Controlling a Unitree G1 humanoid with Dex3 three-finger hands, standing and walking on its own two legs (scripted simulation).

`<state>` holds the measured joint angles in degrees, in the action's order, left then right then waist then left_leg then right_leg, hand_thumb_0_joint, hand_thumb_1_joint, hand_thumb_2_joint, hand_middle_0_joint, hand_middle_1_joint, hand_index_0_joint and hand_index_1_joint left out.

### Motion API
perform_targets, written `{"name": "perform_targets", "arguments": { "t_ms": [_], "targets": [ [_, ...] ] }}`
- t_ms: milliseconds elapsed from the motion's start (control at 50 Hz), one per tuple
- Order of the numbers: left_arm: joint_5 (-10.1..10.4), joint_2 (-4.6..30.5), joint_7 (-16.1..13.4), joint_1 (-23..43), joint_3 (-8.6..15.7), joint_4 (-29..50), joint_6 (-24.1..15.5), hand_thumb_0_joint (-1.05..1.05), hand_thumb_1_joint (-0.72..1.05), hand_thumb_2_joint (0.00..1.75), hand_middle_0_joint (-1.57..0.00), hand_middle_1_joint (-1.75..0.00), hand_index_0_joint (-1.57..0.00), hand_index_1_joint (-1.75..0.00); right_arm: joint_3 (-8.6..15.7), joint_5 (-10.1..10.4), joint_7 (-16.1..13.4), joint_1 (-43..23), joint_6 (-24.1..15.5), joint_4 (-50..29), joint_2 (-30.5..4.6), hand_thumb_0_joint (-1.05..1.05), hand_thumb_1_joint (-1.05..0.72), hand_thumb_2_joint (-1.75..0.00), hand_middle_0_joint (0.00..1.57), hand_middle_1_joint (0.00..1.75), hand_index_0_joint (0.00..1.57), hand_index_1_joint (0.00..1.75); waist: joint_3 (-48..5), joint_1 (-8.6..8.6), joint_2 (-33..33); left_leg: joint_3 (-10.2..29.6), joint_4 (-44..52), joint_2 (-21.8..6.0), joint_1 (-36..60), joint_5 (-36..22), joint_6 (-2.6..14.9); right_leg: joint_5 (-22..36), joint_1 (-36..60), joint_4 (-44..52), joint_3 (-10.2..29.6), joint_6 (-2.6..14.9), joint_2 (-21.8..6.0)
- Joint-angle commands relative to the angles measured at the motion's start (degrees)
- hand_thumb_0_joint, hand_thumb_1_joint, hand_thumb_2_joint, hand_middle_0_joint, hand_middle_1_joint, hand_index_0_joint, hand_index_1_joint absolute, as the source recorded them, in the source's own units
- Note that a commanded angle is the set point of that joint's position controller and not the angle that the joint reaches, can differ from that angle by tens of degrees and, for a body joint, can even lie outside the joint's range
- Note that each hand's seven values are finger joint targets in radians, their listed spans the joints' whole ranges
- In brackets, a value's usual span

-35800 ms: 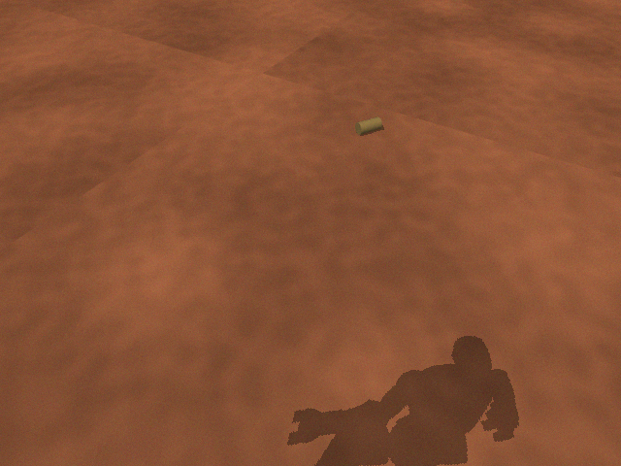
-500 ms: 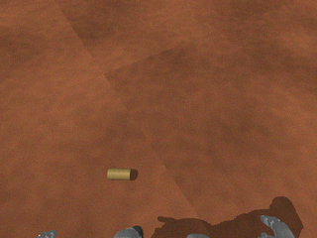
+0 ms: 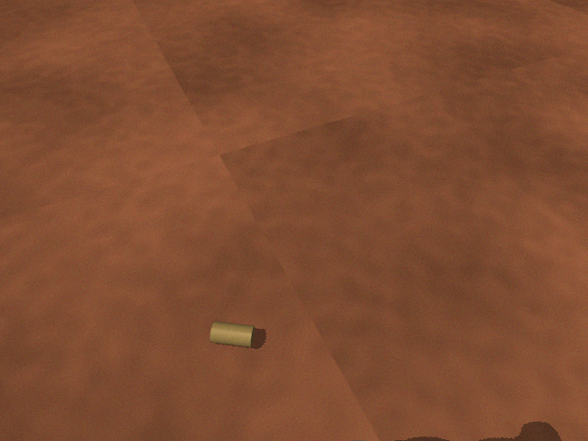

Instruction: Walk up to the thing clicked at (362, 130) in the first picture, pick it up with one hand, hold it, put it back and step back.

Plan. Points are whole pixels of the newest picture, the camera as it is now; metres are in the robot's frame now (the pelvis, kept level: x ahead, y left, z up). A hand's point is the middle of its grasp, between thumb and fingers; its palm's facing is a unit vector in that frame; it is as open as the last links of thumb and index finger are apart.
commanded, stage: walk up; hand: left
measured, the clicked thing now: (232, 334) +0.55 +0.21 -0.73
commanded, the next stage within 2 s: none
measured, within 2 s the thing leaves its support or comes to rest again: neither
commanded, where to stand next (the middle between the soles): +0.14 +0.01 m, yaw -7 degrees
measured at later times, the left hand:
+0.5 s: hand out of the picture +0.13 +0.28 -0.16, palm faces -0.05 -0.91 -0.41, open 7.4 cm
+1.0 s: hand out of the picture +0.06 +0.27 -0.15, palm faces -0.11 -0.92 -0.36, open 7.4 cm
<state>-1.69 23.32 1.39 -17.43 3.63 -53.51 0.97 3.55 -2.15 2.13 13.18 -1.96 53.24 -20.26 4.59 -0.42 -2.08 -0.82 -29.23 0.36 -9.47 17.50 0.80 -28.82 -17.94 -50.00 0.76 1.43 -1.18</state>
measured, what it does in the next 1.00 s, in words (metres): steps on the spot: right foot, then left foot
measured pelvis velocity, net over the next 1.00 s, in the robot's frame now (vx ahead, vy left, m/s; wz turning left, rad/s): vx -0.01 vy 0.01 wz -0.10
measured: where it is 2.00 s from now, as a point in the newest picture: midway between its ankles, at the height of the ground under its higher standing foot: outside the picture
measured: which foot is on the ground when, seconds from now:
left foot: down 0.00-0.22, up 0.24-0.44, down 0.46-0.78, up 0.80-1.00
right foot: up 0.00-0.18, down 0.20-0.50, up 0.52-0.72, down 0.74-1.00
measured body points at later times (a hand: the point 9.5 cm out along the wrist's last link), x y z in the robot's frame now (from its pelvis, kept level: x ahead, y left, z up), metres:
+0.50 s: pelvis -0.02 +0.01 -0.03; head +0.03 +0.01 +0.42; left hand +0.13 +0.32 -0.13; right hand +0.05 -0.31 -0.15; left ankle -0.02 +0.14 -0.74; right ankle +0.09 -0.14 -0.73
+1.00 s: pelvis -0.01 +0.01 +0.00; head +0.01 +0.01 +0.44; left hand +0.07 +0.32 -0.12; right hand +0.05 -0.33 -0.11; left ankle +0.07 +0.13 -0.72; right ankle -0.02 -0.12 -0.73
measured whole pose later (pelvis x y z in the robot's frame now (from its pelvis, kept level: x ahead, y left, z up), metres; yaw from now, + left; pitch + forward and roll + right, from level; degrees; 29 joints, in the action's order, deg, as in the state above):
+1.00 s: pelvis -0.01 +0.01 +0.00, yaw -6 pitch -4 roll +0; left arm -1.4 22.2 1.5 -16.7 2.3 -52.1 -1.1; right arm 3.3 -0.8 0.7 13.3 -1.5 51.6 -24.2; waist 5.6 -1.5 0.0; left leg -0.1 -42.4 -1.5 -21.8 20.8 1.1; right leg -18.9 -11.0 -33.6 1.8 0.5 0.4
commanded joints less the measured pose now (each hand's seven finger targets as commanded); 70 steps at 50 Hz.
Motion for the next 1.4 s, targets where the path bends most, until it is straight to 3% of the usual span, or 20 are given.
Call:
{"name": "perform_targets", "arguments": {
  "t_ms": [0, 120, 160, 180, 220, 300, 420, 440, 480, 500, 560, 660, 720, 780, 980, 1040, 1260, 1300, 1320, 1380],
  "targets": [
    [0.93, 11.20, -0.59, 1.82, 2.22, 5.70, -3.15, 0.00, 0.90, 0.90, -0.20, -0.30, -0.20, -0.30, 3.75, 1.19, -2.17, 1.10, -1.99, -5.31, -16.76, 0.00, -0.90, -0.90, 0.20, 0.30, 0.20, 0.30, 1.17, 1.77, 9.75, 14.23, 11.79, -16.09, 6.96, -13.69, 11.60, 2.82, -14.13, -2.27, 5.41, 0.09, -1.19],
    [1.59, 8.29, -1.77, 0.49, 1.72, 2.85, -3.47, 0.00, 0.90, 0.90, -0.20, -0.30, -0.20, -0.30, 2.13, 2.15, -2.40, -5.37, 1.34, -7.27, -14.13, 0.00, -0.90, -0.90, 0.20, 0.30, 0.20, 0.30, -1.37, -0.91, 12.81, 2.47, -3.01, -10.33, -5.39, -33.44, 6.90, 20.66, 7.48, 17.98, -3.82, -0.59, 2.04],
    [1.08, 12.92, -2.54, 1.37, 2.70, 3.03, -3.88, 0.00, 0.90, 0.90, -0.20, -0.30, -0.20, -0.30, 1.51, 3.32, -2.54, -4.45, 2.83, -7.43, -11.54, 0.00, -0.90, -0.90, 0.20, 0.30, 0.20, 0.30, -2.93, -1.45, 4.10, 0.14, -10.91, -5.30, -11.24, -16.48, 2.59, 40.05, 13.11, 21.60, 1.97, 1.31, -2.10],
    [1.06, 16.38, -2.90, 0.29, 3.62, 3.66, -4.12, 0.00, 0.90, 0.90, -0.20, -0.30, -0.20, -0.30, 0.96, 3.62, -2.60, -2.11, 3.51, -7.36, -9.51, 0.00, -0.90, -0.90, 0.20, 0.30, 0.20, 0.30, -6.22, -1.71, -5.42, -1.68, -22.72, -0.35, -13.48, 1.39, 0.37, 49.67, 14.02, 26.24, 17.60, 6.21, -14.87],
    [0.82, 18.71, -3.52, 2.75, 3.60, 5.43, -3.76, 0.00, 0.90, 0.90, -0.20, -0.30, -0.20, -0.30, 2.53, 2.74, -3.40, -1.19, 6.03, -6.67, -12.99, 0.00, -0.90, -0.90, 0.20, 0.30, 0.20, 0.30, -5.80, -0.95, -5.59, 8.26, -39.30, 0.17, -9.77, 20.62, 0.54, 41.90, 2.59, 28.90, 30.46, 16.03, -22.31],
    [-0.09, 14.85, -3.96, 9.76, 2.96, 7.47, -2.58, 0.00, 0.90, 0.90, -0.20, -0.30, -0.20, -0.30, 2.66, 2.69, -3.02, 2.18, 5.31, -4.34, -12.96, 0.00, -0.90, -0.90, 0.20, 0.30, 0.20, 0.30, -7.32, 1.12, -5.98, 6.81, -35.21, -0.99, -10.86, 13.37, -0.44, 26.41, 0.66, 24.66, 13.20, 10.70, -12.63],
    [0.48, 14.56, -2.91, 11.85, 2.78, 7.91, -0.24, 0.00, 0.90, 0.90, -0.20, -0.30, -0.20, -0.30, 3.09, 0.82, -2.46, 5.27, 3.81, -1.18, -12.61, 0.00, -0.90, -0.90, 0.20, 0.30, 0.20, 0.30, -7.16, 1.66, -9.67, -1.41, -3.76, 0.68, -1.93, 4.56, -0.15, 16.70, -3.78, 20.16, 13.57, 7.82, -10.71],
    [1.12, 12.11, -2.84, 11.55, 2.26, 7.95, 0.23, 0.00, 0.90, 0.90, -0.20, -0.30, -0.20, -0.30, 3.47, -0.13, -2.67, 5.36, 3.38, -0.91, -13.82, 0.00, -0.90, -0.90, 0.20, 0.30, 0.20, 0.30, -5.70, 1.92, -4.77, 3.20, 0.52, -1.14, -0.60, 3.99, 0.80, 14.32, -8.61, 14.28, 12.73, 5.16, -8.63],
    [1.34, 11.81, -3.86, 14.54, 2.76, 7.91, 0.26, 0.00, 0.90, 0.90, -0.20, -0.30, -0.20, -0.30, 5.27, 0.29, -2.33, -3.05, 2.82, -4.22, -24.09, 0.00, -0.90, -0.90, 0.20, 0.30, 0.20, 0.30, -0.11, 3.07, 16.28, 32.91, 14.60, -23.39, -15.55, 4.71, 12.84, -6.66, -10.75, -8.26, 6.04, 0.13, 5.10],
    [0.79, 12.55, -3.96, 13.73, 3.05, 7.34, 0.23, 0.00, 0.90, 0.90, -0.20, -0.30, -0.20, -0.30, 5.05, 0.02, -2.43, -5.95, 2.07, -5.18, -22.36, 0.00, -0.90, -0.90, 0.20, 0.30, 0.20, 0.30, 1.66, 1.58, 12.02, 31.84, 13.15, -24.28, -15.97, -1.85, 15.54, -5.35, -10.59, -14.49, 9.59, 0.52, 4.61],
    [1.63, 11.47, -2.72, 7.69, 2.91, 4.84, -0.01, 0.00, 0.90, 0.90, -0.20, -0.30, -0.20, -0.30, 3.54, 0.08, -3.48, -6.65, 0.29, -5.35, -17.29, 0.00, -0.90, -0.90, 0.20, 0.30, 0.20, 0.30, -1.81, -1.32, 6.82, 15.90, 4.51, -15.27, -6.35, -13.86, 10.45, 2.54, -11.18, -14.32, 8.87, 0.25, 4.16],
    [-0.15, 10.21, -0.54, 11.21, 2.34, 6.29, -2.22, 0.00, 0.90, 0.90, -0.20, -0.30, -0.20, -0.30, 4.28, -0.36, -2.47, 1.41, -0.45, -4.24, -19.20, 0.00, -0.90, -0.90, 0.20, 0.30, 0.20, 0.30, -4.63, 3.48, 12.68, 15.28, 3.56, -16.10, 6.61, -4.39, 11.75, -3.62, -8.08, 10.01, -0.14, -0.64, 2.66],
    [-0.29, 10.01, -1.02, 2.77, 2.93, 3.02, -3.65, 0.00, 0.90, 0.90, -0.20, -0.30, -0.20, -0.30, 3.28, 0.69, -1.93, 0.14, 0.16, -5.81, -17.08, 0.00, -0.90, -0.90, 0.20, 0.30, 0.20, 0.30, -5.62, -1.49, 10.35, 7.78, -7.37, -11.98, -1.41, -16.87, 7.94, 9.96, 9.68, 28.34, -1.00, 2.56, 3.08],
    [-0.17, 19.67, -0.97, -2.24, 5.04, 3.35, -4.61, 0.00, 0.90, 0.90, -0.20, -0.30, -0.20, -0.30, 2.42, 0.93, -2.76, -5.89, -0.03, -9.44, -14.50, 0.00, -0.90, -0.90, 0.20, 0.30, 0.20, 0.30, -0.41, -4.76, -5.58, 5.19, -31.30, -1.05, -27.98, 19.45, 1.50, 11.21, 15.85, 33.46, 38.26, 18.22, -21.79],
    [1.75, 11.32, -1.33, 8.28, 1.23, 7.08, -2.05, 0.00, 0.90, 0.90, -0.20, -0.30, -0.20, -0.30, 2.26, 1.75, -2.60, 2.98, -0.81, -2.98, -11.60, 0.00, -0.90, -0.90, 0.20, 0.30, 0.20, 0.30, -2.35, 2.47, -3.97, -1.24, -1.09, 0.35, 3.57, -11.05, 0.10, 32.02, -5.05, 17.20, 7.18, 6.60, -6.44],
    [2.96, 8.40, -1.88, 2.23, 0.39, 5.93, -0.01, 0.00, 0.90, 0.90, -0.20, -0.30, -0.20, -0.30, 2.98, 1.22, -3.72, -0.75, -1.30, -4.93, -19.86, 0.00, -0.90, -0.90, 0.20, 0.30, 0.20, 0.30, -5.60, -0.26, 10.06, 26.25, 10.45, -21.80, -3.40, -12.81, 11.10, -0.66, -2.36, 3.31, 4.03, 0.08, 2.98],
    [0.48, 9.06, -1.06, -2.34, 2.52, -1.94, -1.46, 0.00, 0.90, 0.90, -0.20, -0.30, -0.20, -0.30, 1.61, 0.73, -2.55, -7.83, 0.96, -5.14, -15.52, 0.00, -0.90, -0.90, 0.20, 0.30, 0.20, 0.30, -5.51, -2.49, 10.05, 9.60, 2.67, -10.57, -14.12, 9.24, 5.30, 7.40, 11.25, 24.95, -0.82, 0.94, 1.22],
    [-1.35, 22.03, -0.56, -8.83, 6.45, -0.43, -3.45, 0.00, 0.90, 0.90, -0.20, -0.30, -0.20, -0.30, 2.35, 0.32, -1.05, -10.51, 1.09, -9.36, -12.90, 0.00, -0.90, -0.90, 0.20, 0.30, 0.20, 0.30, -1.13, -7.30, -14.52, -1.09, -23.83, 2.73, -36.77, 16.34, -0.05, -35.95, 16.17, 43.60, 37.58, 10.66, -18.96],
    [-1.42, 23.05, -0.86, -2.42, 6.68, 2.57, -4.08, 0.00, 0.90, 0.90, -0.20, -0.30, -0.20, -0.30, 3.28, 0.16, -1.40, -12.52, 0.64, -9.37, -16.57, 0.00, -0.90, -0.90, 0.20, 0.30, 0.20, 0.30, 6.90, -6.25, -7.18, 9.69, -28.35, -1.20, -36.24, 10.36, -0.17, -34.11, 7.54, 43.93, 43.12, 14.85, -24.20],
    [-0.15, 16.45, -1.06, 0.46, 5.08, 3.33, -5.55, 0.00, 0.90, 0.90, -0.20, -0.30, -0.20, -0.30, 3.13, 1.34, -0.22, -5.26, -1.11, -6.72, -14.71, 0.00, -0.90, -0.90, 0.20, 0.30, 0.20, 0.30, 5.57, -1.79, -2.36, 7.07, -24.41, -2.17, -35.26, 2.18, -0.23, -3.92, 16.26, 37.43, 21.29, 11.07, -14.60]
  ]
}}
